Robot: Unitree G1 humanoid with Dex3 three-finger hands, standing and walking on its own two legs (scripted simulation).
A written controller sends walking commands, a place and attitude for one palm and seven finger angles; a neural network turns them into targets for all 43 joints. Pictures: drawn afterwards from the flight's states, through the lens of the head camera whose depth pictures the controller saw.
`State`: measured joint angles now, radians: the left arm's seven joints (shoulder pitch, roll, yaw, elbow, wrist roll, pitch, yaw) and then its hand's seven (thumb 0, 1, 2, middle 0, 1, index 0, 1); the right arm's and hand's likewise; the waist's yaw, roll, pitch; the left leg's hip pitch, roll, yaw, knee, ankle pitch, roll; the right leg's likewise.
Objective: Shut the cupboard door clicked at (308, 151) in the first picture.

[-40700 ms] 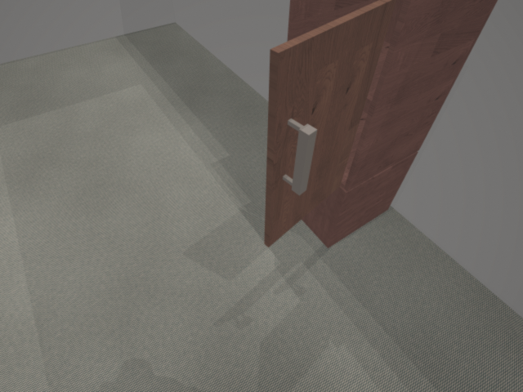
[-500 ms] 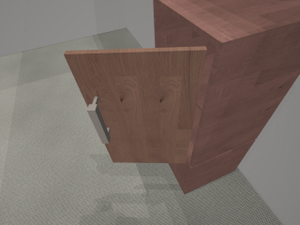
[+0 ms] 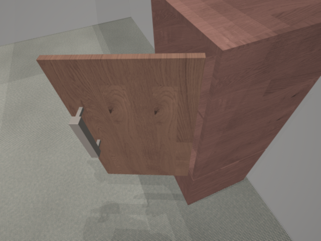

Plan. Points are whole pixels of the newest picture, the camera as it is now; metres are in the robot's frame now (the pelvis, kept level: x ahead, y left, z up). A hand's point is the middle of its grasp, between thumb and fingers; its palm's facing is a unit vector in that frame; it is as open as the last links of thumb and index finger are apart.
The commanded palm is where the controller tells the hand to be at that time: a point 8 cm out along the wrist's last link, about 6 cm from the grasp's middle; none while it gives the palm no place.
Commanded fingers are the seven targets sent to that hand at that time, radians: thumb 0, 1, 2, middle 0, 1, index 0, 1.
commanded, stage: look again from close up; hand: left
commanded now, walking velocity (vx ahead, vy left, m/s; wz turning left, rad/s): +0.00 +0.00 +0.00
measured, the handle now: (88, 133) +0.40 +0.24 +0.01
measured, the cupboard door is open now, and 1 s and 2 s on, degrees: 65 65 65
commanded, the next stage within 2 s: shuffle to correct the standing spot in 0.04 s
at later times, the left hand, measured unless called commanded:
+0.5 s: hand out of the picture +0.02 +0.18 -0.17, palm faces +0.06 -0.96 -0.27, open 7.3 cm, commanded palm none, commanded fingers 0.00 0.90 0.90 -0.20 -0.30 -0.20 -0.30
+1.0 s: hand out of the picture -0.02 +0.20 -0.17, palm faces +0.00 -0.98 -0.22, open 7.3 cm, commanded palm none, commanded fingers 0.00 0.90 0.90 -0.20 -0.30 -0.20 -0.30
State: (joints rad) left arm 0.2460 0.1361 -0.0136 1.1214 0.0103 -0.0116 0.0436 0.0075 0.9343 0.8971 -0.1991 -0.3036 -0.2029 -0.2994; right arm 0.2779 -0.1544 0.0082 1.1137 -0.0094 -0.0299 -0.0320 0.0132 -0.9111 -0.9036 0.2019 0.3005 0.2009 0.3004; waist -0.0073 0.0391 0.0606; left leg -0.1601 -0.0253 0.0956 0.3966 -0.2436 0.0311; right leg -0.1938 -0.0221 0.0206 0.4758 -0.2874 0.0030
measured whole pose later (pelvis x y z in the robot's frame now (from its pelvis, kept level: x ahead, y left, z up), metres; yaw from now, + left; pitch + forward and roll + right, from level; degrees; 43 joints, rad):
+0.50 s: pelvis -0.01 -0.01 +0.00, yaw +1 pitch +0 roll +2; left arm 0.21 0.16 0.03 1.02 0.03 0.02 0.05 0.00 0.91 0.90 -0.20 -0.30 -0.20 -0.30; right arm 0.18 -0.21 -0.05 1.00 -0.01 0.05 -0.03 0.01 -0.91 -0.90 0.20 0.30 0.20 0.30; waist 0.02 0.00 0.11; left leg -0.31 -0.02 0.05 0.75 -0.46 -0.03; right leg -0.23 -0.03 0.00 0.55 -0.32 -0.02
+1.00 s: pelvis -0.03 +0.03 +0.00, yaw +0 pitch +0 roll +1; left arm 0.28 0.14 0.00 1.06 0.01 0.01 0.04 0.00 0.92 0.90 -0.20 -0.30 -0.20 -0.30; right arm 0.23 -0.17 -0.02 1.05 -0.01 0.01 -0.03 0.00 -0.94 -0.90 0.20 0.30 0.20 0.30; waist -0.02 0.02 0.07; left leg -0.23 0.01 0.10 0.47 -0.23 0.01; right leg -0.13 0.01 -0.04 0.47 -0.34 -0.03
